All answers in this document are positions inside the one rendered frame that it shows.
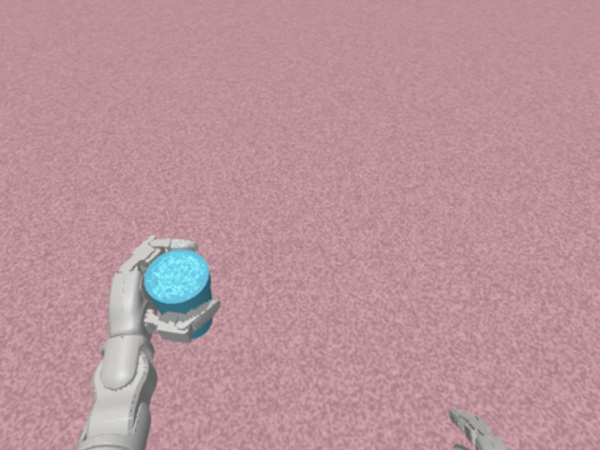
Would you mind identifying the left robot hand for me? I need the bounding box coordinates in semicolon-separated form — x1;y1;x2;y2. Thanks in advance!
108;235;220;343

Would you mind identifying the cup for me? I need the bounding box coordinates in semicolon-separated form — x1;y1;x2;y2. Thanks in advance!
144;249;213;339

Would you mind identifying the right robot hand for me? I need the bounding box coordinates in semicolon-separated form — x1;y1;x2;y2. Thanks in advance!
449;408;508;450

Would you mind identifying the left robot arm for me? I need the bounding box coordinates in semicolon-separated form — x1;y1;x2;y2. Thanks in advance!
76;334;158;450

